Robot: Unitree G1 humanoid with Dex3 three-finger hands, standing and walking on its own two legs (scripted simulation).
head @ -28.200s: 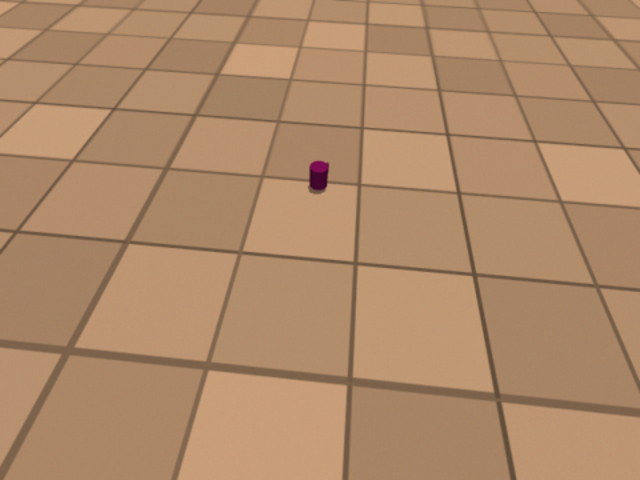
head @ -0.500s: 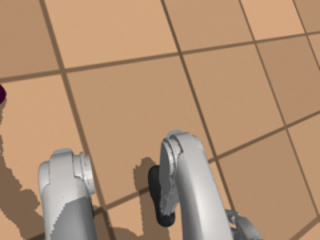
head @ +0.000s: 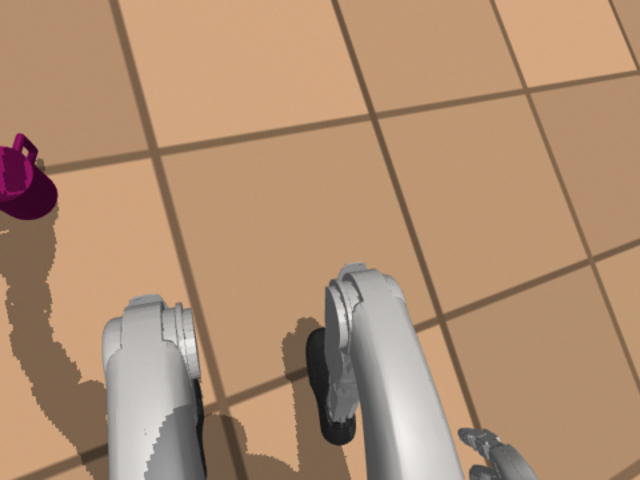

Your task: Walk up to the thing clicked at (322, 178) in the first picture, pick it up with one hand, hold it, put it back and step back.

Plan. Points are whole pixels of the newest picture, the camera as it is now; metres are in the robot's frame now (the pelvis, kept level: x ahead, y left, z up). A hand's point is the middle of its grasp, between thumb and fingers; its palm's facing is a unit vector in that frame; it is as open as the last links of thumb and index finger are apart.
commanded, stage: withdraw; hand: left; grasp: from above
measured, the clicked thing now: (18, 175) +0.53 +0.35 -0.32
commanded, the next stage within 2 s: approach in 0.06 s
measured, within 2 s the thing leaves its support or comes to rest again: neither
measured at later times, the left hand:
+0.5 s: hand out of the picture +0.44 +0.33 -0.04, palm faces -0.36 -0.32 -0.88, open 7.4 cm
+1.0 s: hand out of the picture +0.28 +0.24 +0.15, palm faces -0.02 -0.90 -0.44, open 7.4 cm
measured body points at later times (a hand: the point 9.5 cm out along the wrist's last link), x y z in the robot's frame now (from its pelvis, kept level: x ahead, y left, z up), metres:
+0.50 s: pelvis +0.01 +0.00 +0.06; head +0.22 +0.07 +0.45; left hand +0.46 +0.35 +0.01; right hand +0.09 -0.26 -0.05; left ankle +0.08 +0.12 -0.34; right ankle +0.12 -0.14 -0.34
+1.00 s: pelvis +0.05 -0.01 +0.25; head +0.16 +0.03 +0.68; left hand +0.28 +0.28 +0.18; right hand +0.27 -0.23 +0.16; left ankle +0.08 +0.12 -0.34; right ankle +0.12 -0.14 -0.34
